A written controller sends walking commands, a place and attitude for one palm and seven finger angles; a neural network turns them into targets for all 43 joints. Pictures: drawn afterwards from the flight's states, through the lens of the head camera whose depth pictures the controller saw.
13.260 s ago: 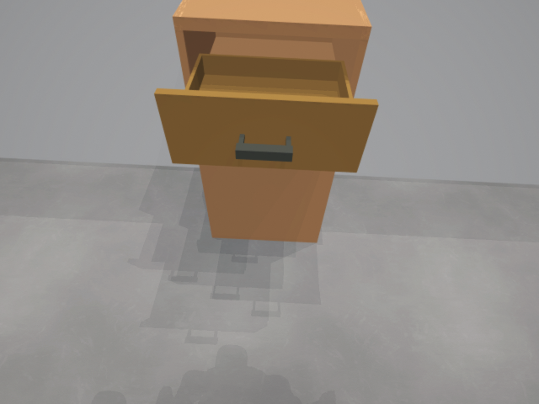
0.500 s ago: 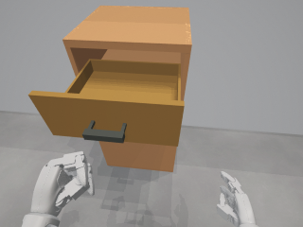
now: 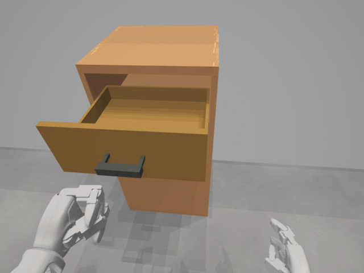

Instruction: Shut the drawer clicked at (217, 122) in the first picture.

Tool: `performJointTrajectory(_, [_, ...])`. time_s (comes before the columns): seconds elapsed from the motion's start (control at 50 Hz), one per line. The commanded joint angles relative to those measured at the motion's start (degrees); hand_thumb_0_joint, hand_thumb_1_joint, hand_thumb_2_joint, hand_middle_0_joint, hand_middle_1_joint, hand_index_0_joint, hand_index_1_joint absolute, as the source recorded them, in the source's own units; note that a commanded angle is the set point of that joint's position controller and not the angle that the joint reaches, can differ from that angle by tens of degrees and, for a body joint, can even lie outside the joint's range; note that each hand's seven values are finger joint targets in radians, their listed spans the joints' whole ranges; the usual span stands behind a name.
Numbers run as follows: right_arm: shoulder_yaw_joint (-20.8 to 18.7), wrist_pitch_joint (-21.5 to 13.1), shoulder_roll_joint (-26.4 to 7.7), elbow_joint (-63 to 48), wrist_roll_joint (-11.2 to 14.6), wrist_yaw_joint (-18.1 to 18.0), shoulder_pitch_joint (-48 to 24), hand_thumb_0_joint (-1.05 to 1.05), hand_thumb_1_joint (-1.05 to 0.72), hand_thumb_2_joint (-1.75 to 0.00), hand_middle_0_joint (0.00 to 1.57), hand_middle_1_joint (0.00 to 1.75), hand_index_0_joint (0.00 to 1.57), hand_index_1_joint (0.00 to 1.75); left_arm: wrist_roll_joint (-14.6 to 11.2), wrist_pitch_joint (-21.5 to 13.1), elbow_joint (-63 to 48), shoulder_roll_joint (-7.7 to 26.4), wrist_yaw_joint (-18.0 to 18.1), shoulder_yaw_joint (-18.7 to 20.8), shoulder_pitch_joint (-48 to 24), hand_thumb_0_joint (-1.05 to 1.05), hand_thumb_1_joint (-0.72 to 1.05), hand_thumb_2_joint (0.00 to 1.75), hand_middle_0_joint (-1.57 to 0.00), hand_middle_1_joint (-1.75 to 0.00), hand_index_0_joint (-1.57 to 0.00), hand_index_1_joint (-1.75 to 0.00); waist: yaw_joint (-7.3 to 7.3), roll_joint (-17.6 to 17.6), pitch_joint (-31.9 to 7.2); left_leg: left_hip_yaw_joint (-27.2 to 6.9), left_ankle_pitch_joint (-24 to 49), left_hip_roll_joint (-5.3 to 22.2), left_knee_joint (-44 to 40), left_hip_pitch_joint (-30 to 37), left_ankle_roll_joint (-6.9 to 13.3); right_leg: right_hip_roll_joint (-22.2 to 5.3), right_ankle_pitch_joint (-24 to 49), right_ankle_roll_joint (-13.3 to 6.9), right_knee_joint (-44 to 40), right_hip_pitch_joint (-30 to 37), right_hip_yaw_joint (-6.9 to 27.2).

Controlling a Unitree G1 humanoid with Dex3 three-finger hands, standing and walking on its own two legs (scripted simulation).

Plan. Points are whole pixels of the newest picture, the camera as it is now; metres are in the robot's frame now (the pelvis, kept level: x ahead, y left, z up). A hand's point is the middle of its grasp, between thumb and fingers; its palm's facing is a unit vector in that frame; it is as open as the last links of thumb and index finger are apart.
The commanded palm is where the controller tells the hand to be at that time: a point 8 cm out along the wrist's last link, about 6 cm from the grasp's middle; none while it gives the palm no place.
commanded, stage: raise the hand and make a fist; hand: left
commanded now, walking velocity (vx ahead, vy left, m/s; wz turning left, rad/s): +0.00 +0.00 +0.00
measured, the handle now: (122, 163) +0.37 +0.19 +0.06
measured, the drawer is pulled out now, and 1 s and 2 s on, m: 0.28 0.28 0.28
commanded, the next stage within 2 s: bring the fist close to the handle in 0.18 s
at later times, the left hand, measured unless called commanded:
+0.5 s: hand (92, 213) +0.19 +0.18 +0.13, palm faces +0.03 -1.00 -0.06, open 3.3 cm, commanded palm +0.15 +0.23 +0.13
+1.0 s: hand (115, 211) +0.22 +0.16 +0.09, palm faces -0.05 -1.00 -0.04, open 3.3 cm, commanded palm +0.20 +0.22 +0.08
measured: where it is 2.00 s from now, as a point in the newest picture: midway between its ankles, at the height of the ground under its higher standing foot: outside the picture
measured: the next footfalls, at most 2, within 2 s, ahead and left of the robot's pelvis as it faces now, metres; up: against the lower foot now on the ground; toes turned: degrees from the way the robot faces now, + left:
none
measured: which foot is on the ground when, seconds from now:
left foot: down 0.00-1.00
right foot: down 0.00-1.00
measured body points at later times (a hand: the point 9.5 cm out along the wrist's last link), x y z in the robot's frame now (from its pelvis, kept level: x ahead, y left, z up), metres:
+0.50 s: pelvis +0.01 -0.01 +0.00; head -0.01 -0.03 +0.45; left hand +0.18 +0.23 +0.13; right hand +0.21 -0.24 -0.05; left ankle +0.02 +0.12 -0.72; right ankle -0.02 -0.10 -0.72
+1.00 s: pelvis +0.00 +0.01 -0.01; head +0.01 +0.00 +0.44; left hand +0.21 +0.21 +0.09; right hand +0.17 -0.21 -0.08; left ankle +0.02 +0.12 -0.72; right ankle -0.02 -0.10 -0.72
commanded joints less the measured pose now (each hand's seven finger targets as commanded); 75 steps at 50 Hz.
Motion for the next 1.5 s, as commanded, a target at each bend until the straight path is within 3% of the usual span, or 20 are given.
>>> performJointTrajectory(0.0, [-2.3, -5.3, -4.9, -10.3, 0.2, -0.7, -9.4, 0.00, -0.90, -0.90, 0.20, 0.30, 0.20, 0.30, -1.5, -6.3, -13.2, 7.3, 2.0, 8.7, -6.8, 0.00, 0.90, 0.90, -1.40, -1.60, -1.40, -1.60, 1.07, -2.4, 0.6, -1.0, 4.6, -1.1, -5.8, 4.2, 2.0, -0.1, 5.7, 1.5, -10.6, -5.7, 1.8])
performJointTrajectory(0.02, [-2.4, -5.7, -4.9, -9.4, 0.2, -0.7, -9.4, 0.00, -0.90, -0.90, 0.20, 0.30, 0.20, 0.30, -1.7, -7.2, -12.3, 8.4, 2.4, 10.4, -6.8, 0.00, 0.90, 0.90, -1.40, -1.60, -1.40, -1.60, 1.22, -1.6, 0.8, -1.0, 4.5, -1.1, -5.5, 4.2, 1.9, -0.1, 5.4, 1.4, -11.2, -5.5, 2.1])
performJointTrajectory(0.08, [-2.4, -7.0, -5.5, -8.6, 0.2, -0.8, -8.6, 0.00, -0.90, -0.90, 0.20, 0.30, 0.20, 0.30, -2.5, -8.9, -10.0, 7.1, 0.9, 8.9, -8.2, 0.00, 0.90, 0.90, -1.40, -1.60, -1.40, -1.60, 0.30, -1.5, 0.6, -0.9, 5.1, -1.2, -5.2, 4.7, 1.9, -0.5, 6.6, 1.7, -11.7, -5.2, 3.1])
performJointTrajectory(0.14, [-2.7, -8.2, -6.0, -7.8, 0.4, -1.1, -8.6, 0.00, -0.90, -0.90, 0.20, 0.30, 0.20, 0.30, -3.3, -8.7, -6.3, 7.2, -1.5, 8.9, -6.9, 0.00, 0.90, 0.90, -1.40, -1.60, -1.40, -1.60, 0.23, -3.7, 0.1, -0.9, 6.1, -1.3, -4.7, 4.4, 2.0, -1.0, 9.6, 2.3, -12.6, -4.3, 4.5])
performJointTrajectory(0.26, [-2.9, -8.9, -6.0, -7.4, 0.8, -1.6, -9.5, 0.00, -0.90, -0.90, 0.20, 0.30, 0.20, 0.30, -4.4, -7.6, -4.1, 10.3, -4.3, 13.7, -5.8, 0.00, 0.90, 0.90, -1.40, -1.60, -1.40, -1.60, 1.29, -5.6, -0.6, -1.1, 9.0, -1.4, -4.9, 4.3, 2.0, -1.5, 17.4, 3.4, -12.4, -2.0, 5.5])
performJointTrajectory(0.4, [-3.2, -9.4, -6.5, -6.3, 0.0, -1.3, -8.2, 0.00, -0.90, -0.90, 0.20, 0.30, 0.20, 0.30, -5.0, -10.6, -1.0, 6.4, -5.0, 10.4, -8.9, 0.00, 0.90, 0.90, -1.40, -1.60, -1.40, -1.60, 0.15, -5.8, -0.6, -1.0, 10.8, -1.7, -4.6, 5.4, 2.0, -0.9, 21.8, 3.5, -10.4, -3.3, 3.9])
performJointTrajectory(0.54, [-3.8, -8.6, -6.5, -5.6, -0.7, -0.3, -7.6, 0.00, -0.90, -0.90, 0.20, 0.30, 0.20, 0.30, -1.9, -13.3, 0.5, 6.5, -4.0, 8.4, -10.4, 0.00, 0.90, 0.90, -1.40, -1.60, -1.40, -1.60, -0.35, -1.5, -1.8, -0.7, 12.3, -1.8, -4.6, 5.5, 2.2, -0.2, 20.2, 1.9, -8.5, -3.9, 2.1])
performJointTrajectory(0.68, [-4.2, -6.4, -6.5, -6.1, -1.3, 0.1, -7.6, 0.00, -0.90, -0.90, 0.20, 0.30, 0.20, 0.30, -1.2, -14.6, 3.0, 3.8, -1.9, 6.0, -10.7, 0.00, 0.90, 0.90, -1.40, -1.60, -1.40, -1.60, -0.94, -4.6, -2.3, -1.1, 11.1, -1.5, -4.2, 3.7, 2.0, 0.2, 16.9, 1.8, -6.7, -5.5, 0.8])
performJointTrajectory(0.72, [-4.3, -5.6, -6.6, -5.8, -1.4, 0.3, -8.0, 0.00, -0.90, -0.90, 0.20, 0.30, 0.20, 0.30, -0.5, -14.9, 4.4, 4.1, -1.0, 6.4, -10.5, 0.00, 0.90, 0.90, -1.40, -1.60, -1.40, -1.60, -0.66, -3.5, -1.7, -1.2, 9.9, -1.3, -4.5, 3.0, 1.8, 0.5, 14.4, 1.5, -6.5, -6.1, 0.4])
performJointTrajectory(0.74, [-4.1, -5.3, -6.4, -6.3, -1.4, 0.4, -7.6, 0.00, -0.90, -0.90, 0.20, 0.30, 0.20, 0.30, -0.3, -15.1, 3.9, 2.3, -0.9, 4.1, -11.2, 0.00, 0.90, 0.90, -1.40, -1.60, -1.40, -1.60, -1.17, -2.8, -1.6, -1.1, 9.4, -1.4, -4.5, 3.0, 1.9, 0.4, 13.5, 1.4, -6.2, -7.0, 0.3])
performJointTrajectory(0.88, [-4.1, -4.3, -6.6, -7.3, -1.8, 0.8, -6.5, 0.00, -0.90, -0.90, 0.20, 0.30, 0.20, 0.30, 1.7, -17.8, 4.1, 0.5, 1.4, -0.5, -15.5, 0.00, 0.90, 0.90, -1.40, -1.60, -1.40, -1.60, -2.26, -1.9, -3.8, -2.2, 7.4, -0.9, -3.5, 2.0, 1.5, 0.6, 10.0, 1.1, -3.5, -9.6, -0.2])
performJointTrajectory(0.92, [-4.3, -3.8, -6.9, -6.7, -2.0, 0.8, -6.3, 0.00, -0.90, -0.90, 0.20, 0.30, 0.20, 0.30, 2.5, -18.7, 5.8, 2.6, 2.6, 1.5, -16.1, 0.00, 0.90, 0.90, -1.40, -1.60, -1.40, -1.60, -2.15, -3.1, -4.4, -2.4, 6.6, -0.8, -3.1, 1.1, 1.5, 0.7, 8.7, 1.0, -3.1, -10.0, -0.1])
performJointTrajectory(0.96, [-4.2, -3.0, -6.7, -7.3, -2.0, 0.9, -6.2, 0.00, -0.90, -0.90, 0.20, 0.30, 0.20, 0.30, 2.8, -19.0, 7.7, 1.2, 3.3, 0.1, -17.7, 0.00, 0.90, 0.90, -1.40, -1.60, -1.40, -1.60, -2.62, -3.6, -3.8, -2.4, 5.4, -0.9, -2.8, 0.1, 1.4, 0.7, 7.5, 1.0, -2.5, -11.5, -0.1])
performJointTrajectory(1.02, [-4.4, -1.9, -7.1, -6.9, -2.1, 0.9, -6.3, 0.00, -0.90, -0.90, 0.20, 0.30, 0.20, 0.30, 3.1, -19.5, 11.7, 3.0, 4.4, 2.5, -18.7, 0.00, 0.90, 0.90, -1.40, -1.60, -1.40, -1.60, -2.18, -4.7, -3.7, -2.3, 3.8, -0.9, -2.3, -2.0, 1.4, 0.7, 5.8, 0.9, -2.4, -12.0, 0.3])
performJointTrajectory(1.16, [-4.4, -0.7, -7.0, -6.9, -2.1, 1.2, -5.8, 0.00, -0.90, -0.90, 0.20, 0.30, 0.20, 0.30, 2.9, -21.6, 15.2, 1.1, 3.9, 0.0, -27.2, 0.00, 0.90, 0.90, -1.40, -1.60, -1.40, -1.60, -3.16, -1.5, -8.3, -1.8, 6.5, -1.0, 0.1, -1.8, 1.2, 0.5, 9.4, 0.8, 0.0, -12.4, 0.7])
performJointTrajectory(1.22, [-4.7, 0.0, -7.5, -6.0, -2.2, 1.2, -5.1, 0.00, -0.90, -0.90, 0.20, 0.30, 0.20, 0.30, 3.0, -22.5, 19.9, 2.6, 3.7, 1.7, -27.9, 0.00, 0.90, 0.90, -1.40, -1.60, -1.40, -1.60, -3.53, -4.7, -7.8, -1.7, 6.7, -0.9, 1.3, -3.5, 1.4, 0.6, 10.3, 1.0, 0.2, -13.1, 1.2])
performJointTrajectory(1.24, [-4.7, 0.2, -7.3, -6.2, -2.3, 1.3, -5.3, 0.00, -0.90, -0.90, 0.20, 0.30, 0.20, 0.30, 2.9, -22.8, 20.6, 1.0, 3.5, 0.2, -28.4, 0.00, 0.90, 0.90, -1.40, -1.60, -1.40, -1.60, -3.55, -4.2, -7.9, -1.5, 6.7, -1.1, 1.6, -3.7, 1.4, 0.5, 10.7, 1.0, 0.6, -13.6, 1.2])
performJointTrajectory(1.32, [-5.0, 1.3, -7.5, -6.8, -2.4, 1.5, -5.2, 0.00, -0.90, -0.90, 0.20, 0.30, 0.20, 0.30, 2.6, -23.4, 20.8, 5.3, 3.6, 4.9, -26.7, 0.00, 0.90, 0.90, -1.40, -1.60, -1.40, -1.60, -1.88, -4.0, -11.5, -0.8, 9.5, -1.2, 1.9, -3.9, 1.5, 0.3, 14.4, 0.9, 1.1, -10.1, 2.0])
performJointTrajectory(1.36, [-5.0, 1.8, -7.1, -7.5, -2.2, 1.7, -5.3, 0.00, -0.90, -0.90, 0.20, 0.30, 0.20, 0.30, 2.3, -23.6, 18.7, 5.1, 3.6, 5.1, -26.8, 0.00, 0.90, 0.90, -1.40, -1.60, -1.40, -1.60, -1.68, -2.5, -13.6, -0.3, 12.1, -1.3, 2.1, -2.8, 1.6, 0.0, 18.1, 0.9, 1.5, -8.5, 2.2])
performJointTrajectory(1.48, [-5.2, 2.6, -7.0, -7.6, -1.9, 1.8, -5.0, 0.00, -0.90, -0.90, 0.20, 0.30, 0.20, 0.30, 1.0, -23.9, 19.3, 3.7, 2.4, 4.7, -23.0, 0.00, 0.90, 0.90, -1.40, -1.60, -1.40, -1.60, -2.60, -3.8, -10.2, 0.1, 13.2, -1.1, 2.5, -3.4, 1.5, 0.2, 21.5, 1.4, 0.9, -9.0, 2.1])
